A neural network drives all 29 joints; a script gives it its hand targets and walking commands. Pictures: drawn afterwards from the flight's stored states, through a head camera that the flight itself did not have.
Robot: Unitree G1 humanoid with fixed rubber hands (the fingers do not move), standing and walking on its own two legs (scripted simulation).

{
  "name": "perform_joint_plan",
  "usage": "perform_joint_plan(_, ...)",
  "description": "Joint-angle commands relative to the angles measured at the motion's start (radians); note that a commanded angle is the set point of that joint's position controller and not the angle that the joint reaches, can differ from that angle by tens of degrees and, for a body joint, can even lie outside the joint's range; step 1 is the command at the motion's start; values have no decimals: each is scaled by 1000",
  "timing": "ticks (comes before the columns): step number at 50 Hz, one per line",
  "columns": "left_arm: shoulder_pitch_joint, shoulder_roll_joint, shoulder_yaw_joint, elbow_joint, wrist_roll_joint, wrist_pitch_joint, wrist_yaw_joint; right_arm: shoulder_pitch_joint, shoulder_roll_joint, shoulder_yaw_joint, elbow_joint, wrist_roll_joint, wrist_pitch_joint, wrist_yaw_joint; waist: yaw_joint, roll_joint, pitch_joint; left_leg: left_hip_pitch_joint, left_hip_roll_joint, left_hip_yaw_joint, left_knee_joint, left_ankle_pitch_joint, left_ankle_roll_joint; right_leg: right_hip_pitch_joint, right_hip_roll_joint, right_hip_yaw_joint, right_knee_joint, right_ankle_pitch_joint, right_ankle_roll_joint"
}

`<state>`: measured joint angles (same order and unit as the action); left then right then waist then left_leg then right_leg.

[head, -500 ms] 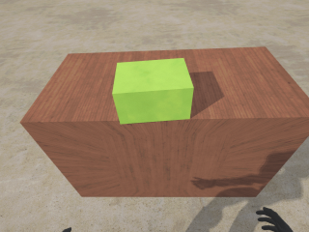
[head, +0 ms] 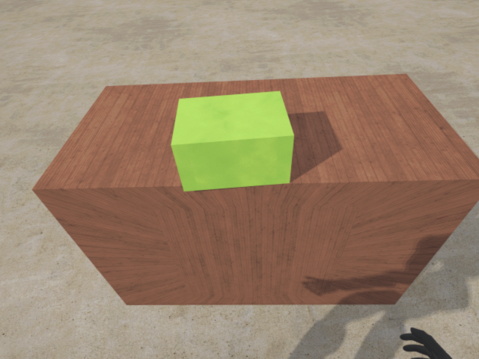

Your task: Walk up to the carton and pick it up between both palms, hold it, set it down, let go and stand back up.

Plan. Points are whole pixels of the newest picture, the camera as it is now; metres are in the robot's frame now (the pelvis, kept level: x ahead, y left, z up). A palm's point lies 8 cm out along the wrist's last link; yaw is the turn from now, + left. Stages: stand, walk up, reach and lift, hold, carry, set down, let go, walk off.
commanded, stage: stand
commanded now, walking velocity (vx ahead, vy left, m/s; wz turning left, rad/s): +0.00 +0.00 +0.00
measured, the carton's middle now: (233, 140) +0.63 +0.05 +0.04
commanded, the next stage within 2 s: walk up in 0.70 s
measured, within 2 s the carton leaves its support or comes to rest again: neither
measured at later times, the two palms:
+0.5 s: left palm out of the picture +0.11 +0.29 -0.08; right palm out of the picture +0.13 -0.30 -0.08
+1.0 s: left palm out of the picture +0.09 +0.29 -0.08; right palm out of the picture +0.11 -0.31 -0.08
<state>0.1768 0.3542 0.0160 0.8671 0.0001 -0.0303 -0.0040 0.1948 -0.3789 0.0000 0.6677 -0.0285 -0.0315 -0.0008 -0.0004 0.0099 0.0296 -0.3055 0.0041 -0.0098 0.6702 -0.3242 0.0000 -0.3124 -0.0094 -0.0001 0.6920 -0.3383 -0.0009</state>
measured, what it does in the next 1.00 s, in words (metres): stands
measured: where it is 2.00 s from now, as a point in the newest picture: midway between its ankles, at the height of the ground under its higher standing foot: outside the picture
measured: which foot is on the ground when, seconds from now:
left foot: down 0.00-0.98, up 1.00-1.00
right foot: down 0.00-1.00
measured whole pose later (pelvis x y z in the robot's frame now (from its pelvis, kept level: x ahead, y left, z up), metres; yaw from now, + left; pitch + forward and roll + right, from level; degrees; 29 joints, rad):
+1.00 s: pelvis -0.01 -0.01 +0.01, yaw +0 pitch -1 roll +1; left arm 0.17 0.37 0.02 0.92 0.00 -0.04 -0.03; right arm 0.21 -0.40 0.00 0.78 -0.03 -0.03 0.02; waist 0.00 0.00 0.02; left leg -0.30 0.00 0.00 0.60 -0.38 0.00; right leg -0.30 -0.01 0.00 0.59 -0.30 -0.02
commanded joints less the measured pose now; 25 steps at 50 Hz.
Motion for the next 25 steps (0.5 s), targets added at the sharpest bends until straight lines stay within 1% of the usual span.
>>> perform_joint_plan(1,-99,231,46,-50,20,-20,2,-61,-173,-60,40,18,-25,-5,0,-51,-34,64,93,-83,-157,133,52,11,-97,118,-213,165,-69)
perform_joint_plan(2,-107,214,38,-54,18,-19,3,-53,-177,-56,44,12,-24,-7,-8,-60,-24,64,82,-89,-173,157,53,15,-86,103,-208,157,-64)
perform_joint_plan(3,-103,212,44,-42,15,-17,4,-53,-171,-57,35,12,-23,-6,-10,-17,-61,72,90,-86,-173,164,53,38,-95,118,-206,173,-66)
perform_joint_plan(4,-88,208,36,-50,8,-24,4,-66,-195,-54,40,4,-25,-8,12,2,-56,47,86,-96,-167,134,60,54,-109,147,-212,180,-79)
perform_joint_plan(5,-90,206,34,-44,9,-22,3,-84,-185,-58,54,2,-22,-5,21,19,-27,53,82,-95,-189,117,62,36,-105,141,-208,165,-70)
perform_joint_plan(6,-108,216,37,-51,19,-22,1,-65,-184,-54,41,8,-28,-7,7,-25,-65,63,91,-104,-188,191,55,72,-93,104,-190,193,-67)
perform_joint_plan(7,-90,214,39,-40,11,-24,0,-55,-187,-54,52,5,-27,-6,11,-14,-73,67,96,-107,-202,185,61,74,-98,114,-179,196,-62)
perform_joint_plan(8,-79,184,32,-41,16,-32,2,-64,-180,-48,53,8,-27,-9,30,-13,-40,65,105,-113,-204,207,59,59,-96,110,-202,210,-70)
perform_joint_plan(9,-101,218,43,-35,21,-24,2,-69,-174,-49,62,16,-28,-8,15,-25,-37,85,94,-104,-200,200,54,31,-98,116,-195,211,-65)
perform_joint_plan(10,-111,201,36,-40,21,-21,2,-60,-182,-53,57,2,-27,-7,1,-34,-44,88,98,-98,-200,240,56,47,-84,103,-207,214,-62)
perform_joint_plan(11,-87,210,40,-38,12,-23,4,-78,-194,-57,49,7,-23,-8,16,4,-44,68,95,-98,-193,208,59,33,-97,115,-191,217,-70)
perform_joint_plan(12,-89,196,32,-22,24,-16,2,-81,-186,-54,69,12,-21,-10,9,-39,-17,91,96,-85,-198,180,50,21,-99,110,-225,216,-74)
perform_joint_plan(13,-85,231,42,-25,17,-18,1,-43,-197,-61,62,16,-22,-7,-3,-40,-51,89,90,-78,-166,188,51,37,-107,114,-221,214,-70)
perform_joint_plan(14,-97,213,35,-34,13,-22,-1,-29,-209,-61,67,5,-23,-7,1,-31,-66,84,95,-85,-181,187,59,46,-108,117,-224,205,-63)
perform_joint_plan(15,-100,223,32,-28,9,-25,-5,-49,-193,-61,65,16,-20,-2,7,3,-77,95,88,-75,-184,159,47,34,-105,121,-214,189,-67)
perform_joint_plan(16,-96,209,42,-24,10,-22,-6,-47,-183,-59,77,5,-26,-7,-6,-7,-95,93,101,-84,-197,182,56,72,-100,113,-219,187,-65)
perform_joint_plan(17,-110,214,27,-21,14,-15,1,-92,-176,-57,60,16,-22,-7,1,-44,-45,66,90,-92,-191,186,44,35,-95,117,-235,184,-69)
perform_joint_plan(18,-104,213,37,-14,11,-14,-1,-62,-177,-53,67,12,-21,-5,16,7,-69,73,91,-86,-205,131,45,49,-102,125,-233,144,-63)
perform_joint_plan(19,-129,221,39,-34,16,-13,0,-63,-187,-56,81,12,-19,-6,17,-40,-47,43,94,-102,-226,101,47,44,-86,113,-232,98,-59)
perform_joint_plan(20,-136,202,37,-21,24,-10,0,-83,-196,-55,77,5,-20,-10,3,-19,-32,52,89,-89,-223,76,49,25,-101,129,-249,103,-61)
perform_joint_plan(21,-106,206,28,-16,23,-18,-2,-86,-175,-49,77,8,-21,-9,-7,-8,-18,60,88,-98,-232,75,47,19,-95,122,-256,93,-63)
perform_joint_plan(22,-112,218,33,-17,18,-17,-4,-61,-186,-48,72,16,-23,-9,9,-38,-20,51,90,-101,-231,93,46,45,-96,125,-272,100,-65)
perform_joint_plan(23,-110,224,31,-16,10,-18,-2,-69,-184,-51,85,19,-20,-6,7,-40,-19,66,102,-106,-225,86,48,29,-99,129,-271,112,-61)
perform_joint_plan(24,-113,220,33,-4,12,-14,-4,-60,-184,-55,92,15,-24,-7,6,-23,-16,54,95,-106,-228,84,48,22,-99,132,-277,100,-56)
perform_joint_plan(25,-99,220,35,5,27,-26,-2,-36,-180,-56,92,7,-25,-4,-4,-54,-31,70,81,-72,-211,112,45,43,-116,146,-287,130,-70)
